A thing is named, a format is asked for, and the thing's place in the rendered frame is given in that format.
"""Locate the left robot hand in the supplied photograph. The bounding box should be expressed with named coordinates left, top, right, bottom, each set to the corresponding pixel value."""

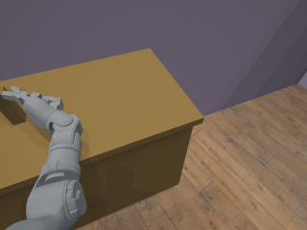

left=11, top=86, right=64, bottom=131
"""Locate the tap lever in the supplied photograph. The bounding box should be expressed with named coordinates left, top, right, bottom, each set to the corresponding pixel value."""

left=0, top=90, right=42, bottom=102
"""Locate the counter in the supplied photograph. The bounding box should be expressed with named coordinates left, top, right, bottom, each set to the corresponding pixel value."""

left=0, top=48, right=204, bottom=230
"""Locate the robot left upper arm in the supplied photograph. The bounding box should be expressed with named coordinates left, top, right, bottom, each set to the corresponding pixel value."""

left=5, top=178, right=87, bottom=230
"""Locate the robot left forearm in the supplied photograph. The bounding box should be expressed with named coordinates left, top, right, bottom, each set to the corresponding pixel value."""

left=26, top=110, right=83, bottom=219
